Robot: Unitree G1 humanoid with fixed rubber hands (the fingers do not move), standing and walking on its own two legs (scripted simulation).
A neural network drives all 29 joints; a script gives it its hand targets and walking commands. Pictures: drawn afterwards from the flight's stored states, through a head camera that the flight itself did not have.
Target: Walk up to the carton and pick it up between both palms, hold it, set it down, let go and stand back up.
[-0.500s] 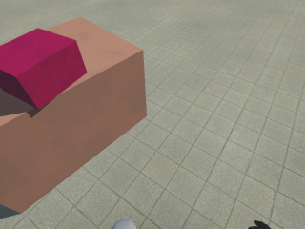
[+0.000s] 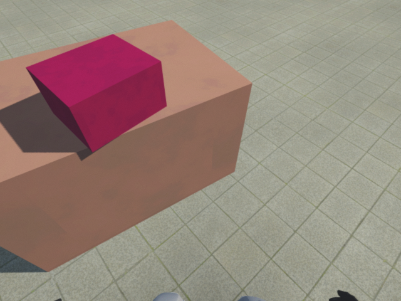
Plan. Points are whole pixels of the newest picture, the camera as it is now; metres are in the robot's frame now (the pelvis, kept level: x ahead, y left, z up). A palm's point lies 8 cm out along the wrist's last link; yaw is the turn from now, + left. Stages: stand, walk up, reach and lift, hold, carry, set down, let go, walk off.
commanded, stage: walk up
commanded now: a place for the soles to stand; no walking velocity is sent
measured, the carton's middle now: (103, 88) +0.75 +0.32 -0.02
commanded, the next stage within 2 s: none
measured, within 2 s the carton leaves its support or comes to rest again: neither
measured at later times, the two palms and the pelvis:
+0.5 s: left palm (36, 263) +0.23 +0.38 -0.11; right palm (307, 229) +0.29 -0.24 -0.08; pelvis +0.15 +0.05 -0.01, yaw +11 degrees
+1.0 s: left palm (29, 283) +0.19 +0.36 -0.07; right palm (299, 213) +0.34 -0.24 -0.11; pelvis +0.18 +0.02 +0.00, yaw +17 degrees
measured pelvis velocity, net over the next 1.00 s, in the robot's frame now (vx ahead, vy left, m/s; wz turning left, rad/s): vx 0.18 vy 0.02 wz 0.29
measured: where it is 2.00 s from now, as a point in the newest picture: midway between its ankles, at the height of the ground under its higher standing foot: outside the picture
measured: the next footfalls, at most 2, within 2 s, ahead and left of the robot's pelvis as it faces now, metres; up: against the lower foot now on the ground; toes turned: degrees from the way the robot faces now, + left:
left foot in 0.28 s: +0.23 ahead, +0.18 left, +0.00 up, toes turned +6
right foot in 0.64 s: +0.31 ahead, -0.04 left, +0.00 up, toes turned +5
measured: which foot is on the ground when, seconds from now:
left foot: up 0.00-0.26, down 0.28-0.66, up 0.68-1.00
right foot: down 0.00-0.28, up 0.30-0.62, down 0.64-1.00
